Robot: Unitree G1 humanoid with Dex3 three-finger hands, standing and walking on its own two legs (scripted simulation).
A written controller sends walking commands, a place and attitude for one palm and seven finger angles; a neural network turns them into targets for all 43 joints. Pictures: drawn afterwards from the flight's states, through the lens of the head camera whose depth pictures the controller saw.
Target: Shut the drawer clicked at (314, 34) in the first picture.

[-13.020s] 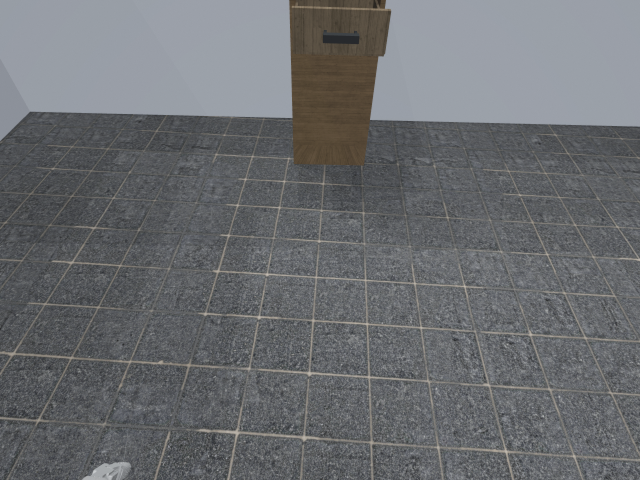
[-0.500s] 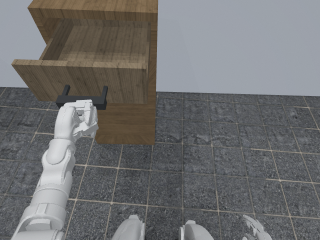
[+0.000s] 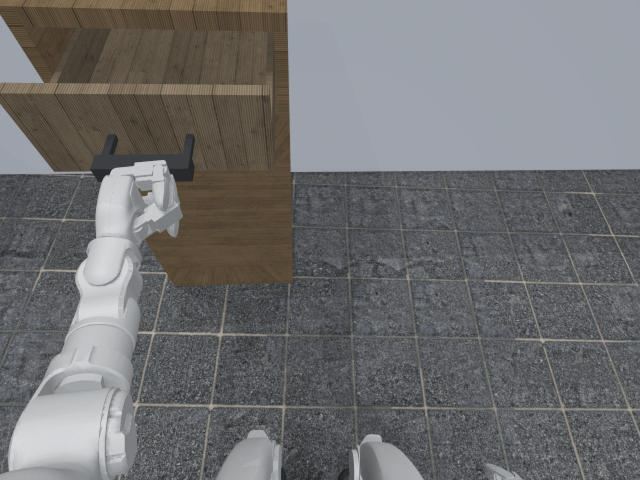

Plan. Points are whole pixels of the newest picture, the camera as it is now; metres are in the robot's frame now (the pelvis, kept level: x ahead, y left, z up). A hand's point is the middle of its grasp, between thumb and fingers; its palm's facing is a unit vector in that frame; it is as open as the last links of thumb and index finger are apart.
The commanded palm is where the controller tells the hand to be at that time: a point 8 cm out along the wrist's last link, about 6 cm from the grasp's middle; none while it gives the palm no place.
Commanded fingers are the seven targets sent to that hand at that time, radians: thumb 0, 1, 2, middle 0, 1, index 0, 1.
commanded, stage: push the drawer shut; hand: left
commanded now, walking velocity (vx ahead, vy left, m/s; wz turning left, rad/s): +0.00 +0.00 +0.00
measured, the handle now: (147, 155) +0.51 +0.23 +0.07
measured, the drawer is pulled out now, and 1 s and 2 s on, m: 0.13 0.03 0.00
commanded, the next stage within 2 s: pull the fist back off the drawer in 1.60 s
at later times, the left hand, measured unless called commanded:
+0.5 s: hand (173, 178) +0.48 +0.19 +0.06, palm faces +0.05 -1.00 -0.04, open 3.0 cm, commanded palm +0.48 +0.23 +0.07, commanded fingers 0.00 0.90 0.90 -1.40 -1.60 -1.40 -1.60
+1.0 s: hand (180, 141) +0.55 +0.19 +0.06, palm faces +0.05 -1.00 -0.04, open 3.1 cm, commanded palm +0.55 +0.23 +0.07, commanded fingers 0.00 0.90 0.90 -1.40 -1.60 -1.40 -1.60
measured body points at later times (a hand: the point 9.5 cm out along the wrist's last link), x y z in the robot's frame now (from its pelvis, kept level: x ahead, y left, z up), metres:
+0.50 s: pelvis +0.00 -0.01 -0.01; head +0.11 +0.02 +0.43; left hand +0.47 +0.25 +0.06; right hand +0.04 -0.27 -0.12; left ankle +0.03 +0.09 -0.67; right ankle +0.02 -0.10 -0.67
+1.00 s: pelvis -0.01 +0.00 -0.02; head +0.15 +0.03 +0.40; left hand +0.54 +0.25 +0.07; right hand -0.03 -0.26 -0.12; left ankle +0.03 +0.09 -0.67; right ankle +0.02 -0.10 -0.67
